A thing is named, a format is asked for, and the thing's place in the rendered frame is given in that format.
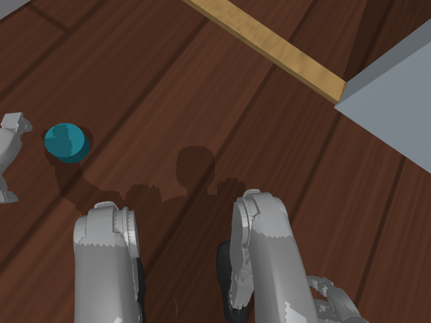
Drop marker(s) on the right robot hand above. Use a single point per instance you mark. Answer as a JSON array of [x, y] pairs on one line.
[[339, 306]]

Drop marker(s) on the tin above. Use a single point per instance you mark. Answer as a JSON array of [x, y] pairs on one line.
[[67, 143]]

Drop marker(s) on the left robot hand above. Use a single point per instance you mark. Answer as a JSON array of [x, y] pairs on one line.
[[13, 126]]

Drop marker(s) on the right robot foot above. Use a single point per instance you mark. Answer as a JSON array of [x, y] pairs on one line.
[[224, 272]]

